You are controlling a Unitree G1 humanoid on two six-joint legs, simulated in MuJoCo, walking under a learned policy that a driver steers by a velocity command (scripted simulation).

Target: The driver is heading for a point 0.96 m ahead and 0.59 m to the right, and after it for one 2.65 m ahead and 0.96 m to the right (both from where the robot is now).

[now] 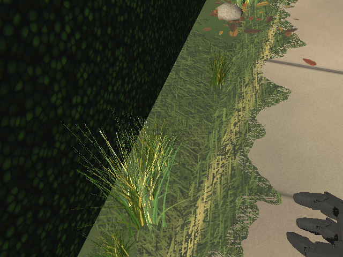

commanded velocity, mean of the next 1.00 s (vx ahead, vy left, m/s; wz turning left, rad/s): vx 1.00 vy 0.00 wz -0.95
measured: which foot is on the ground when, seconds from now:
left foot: up 0.00-0.02, down 0.04-0.52, up 0.54-0.90, down 0.92-1.00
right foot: down 0.00-0.02, up 0.04-0.52, down 0.54-0.94, up 0.96-1.00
